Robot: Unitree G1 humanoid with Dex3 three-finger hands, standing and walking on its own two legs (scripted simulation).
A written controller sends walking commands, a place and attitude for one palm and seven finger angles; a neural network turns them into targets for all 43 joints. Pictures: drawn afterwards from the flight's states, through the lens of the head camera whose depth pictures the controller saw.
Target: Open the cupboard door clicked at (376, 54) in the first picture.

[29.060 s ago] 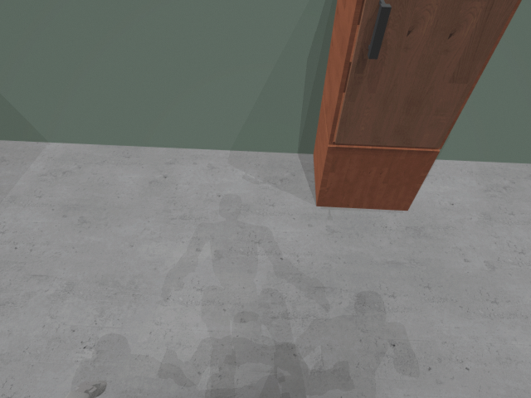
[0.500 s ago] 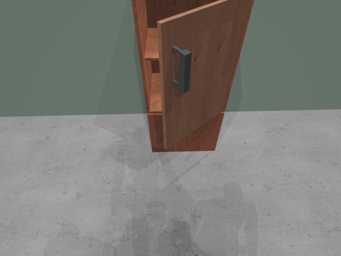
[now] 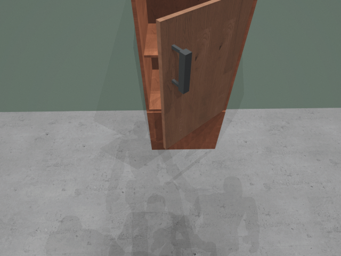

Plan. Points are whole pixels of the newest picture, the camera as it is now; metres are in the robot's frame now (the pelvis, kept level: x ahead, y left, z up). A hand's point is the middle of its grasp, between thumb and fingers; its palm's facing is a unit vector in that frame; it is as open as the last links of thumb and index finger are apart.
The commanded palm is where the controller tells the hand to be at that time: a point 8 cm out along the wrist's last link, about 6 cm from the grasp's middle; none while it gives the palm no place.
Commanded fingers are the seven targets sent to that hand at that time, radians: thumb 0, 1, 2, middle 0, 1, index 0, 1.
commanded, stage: look to check the result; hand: left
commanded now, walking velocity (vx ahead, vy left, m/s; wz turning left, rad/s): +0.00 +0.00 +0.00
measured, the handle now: (179, 69) +0.62 +0.01 +0.09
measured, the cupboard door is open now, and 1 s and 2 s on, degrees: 39 39 39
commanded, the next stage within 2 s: walk to a spot facing it in 0.16 s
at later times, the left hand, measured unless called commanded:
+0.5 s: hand out of the picture +0.05 +0.20 -0.18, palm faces -0.04 -0.97 -0.25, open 7.3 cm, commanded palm none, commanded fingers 0.00 0.90 0.90 -0.20 -0.30 -0.20 -0.30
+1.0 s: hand out of the picture +0.08 +0.17 -0.17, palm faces -0.29 -0.92 -0.27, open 7.4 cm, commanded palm none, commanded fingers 0.00 0.90 0.90 -0.20 -0.30 -0.20 -0.30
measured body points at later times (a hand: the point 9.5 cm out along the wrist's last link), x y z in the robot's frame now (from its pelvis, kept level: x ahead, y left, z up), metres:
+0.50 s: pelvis +0.00 +0.00 -0.01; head +0.04 +0.00 +0.44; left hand +0.05 +0.26 -0.16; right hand +0.04 -0.25 -0.16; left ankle +0.02 +0.13 -0.74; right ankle -0.05 -0.10 -0.74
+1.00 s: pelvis +0.00 -0.01 +0.00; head +0.06 -0.05 +0.44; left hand +0.10 +0.22 -0.15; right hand +0.02 -0.28 -0.16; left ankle +0.02 +0.14 -0.68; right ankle -0.05 -0.09 -0.74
